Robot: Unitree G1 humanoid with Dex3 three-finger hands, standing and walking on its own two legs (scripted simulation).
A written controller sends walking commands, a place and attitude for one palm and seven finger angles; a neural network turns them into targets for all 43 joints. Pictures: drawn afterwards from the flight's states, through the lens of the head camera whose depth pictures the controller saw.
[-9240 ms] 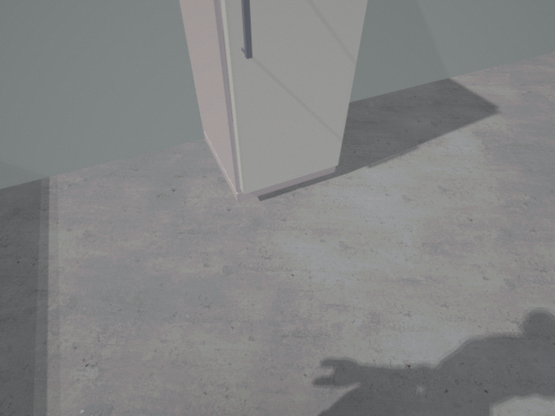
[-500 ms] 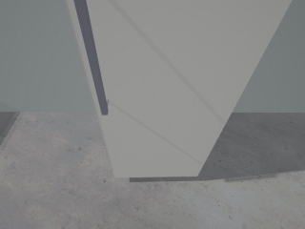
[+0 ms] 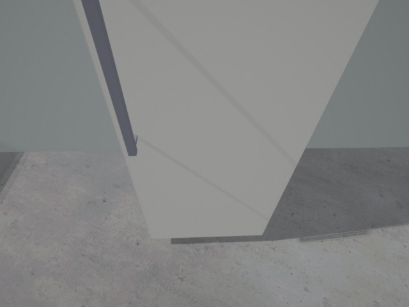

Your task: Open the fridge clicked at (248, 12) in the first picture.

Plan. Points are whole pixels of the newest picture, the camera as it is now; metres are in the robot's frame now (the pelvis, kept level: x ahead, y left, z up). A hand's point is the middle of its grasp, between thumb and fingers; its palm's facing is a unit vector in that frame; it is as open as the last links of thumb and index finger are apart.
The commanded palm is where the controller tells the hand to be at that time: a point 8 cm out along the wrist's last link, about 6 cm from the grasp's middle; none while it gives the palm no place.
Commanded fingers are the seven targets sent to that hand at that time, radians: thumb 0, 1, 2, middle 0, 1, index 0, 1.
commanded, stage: look again from close up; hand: left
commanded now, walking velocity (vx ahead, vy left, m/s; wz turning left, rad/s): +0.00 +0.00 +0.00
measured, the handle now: (116, 79) +0.49 +0.22 +0.19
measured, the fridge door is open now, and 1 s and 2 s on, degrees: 0 0 0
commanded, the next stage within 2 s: raise the hand to about handle height in 0.12 s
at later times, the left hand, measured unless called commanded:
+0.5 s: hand (107, 264) +0.19 +0.19 +0.00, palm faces +0.11 -0.99 -0.08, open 7.9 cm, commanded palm +0.12 +0.26 -0.03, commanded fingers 0.00 0.55 0.75 -0.23 -0.53 -0.23 -0.53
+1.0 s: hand (86, 253) +0.20 +0.22 +0.03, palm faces +0.11 -0.99 -0.06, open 10.7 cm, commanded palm +0.16 +0.27 +0.04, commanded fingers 0.00 -0.03 0.50 -0.27 -0.90 -0.27 -0.90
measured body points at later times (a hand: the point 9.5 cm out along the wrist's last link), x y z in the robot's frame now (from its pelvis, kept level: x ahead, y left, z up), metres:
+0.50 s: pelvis -0.02 -0.02 -0.05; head +0.00 -0.02 +0.40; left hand +0.18 +0.24 +0.01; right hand +0.17 -0.27 -0.12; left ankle +0.05 +0.11 -0.74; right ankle -0.04 -0.13 -0.74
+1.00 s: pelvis -0.01 -0.03 -0.05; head +0.01 -0.04 +0.40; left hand +0.19 +0.28 +0.04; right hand +0.15 -0.26 -0.13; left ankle +0.05 +0.11 -0.74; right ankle -0.04 -0.13 -0.74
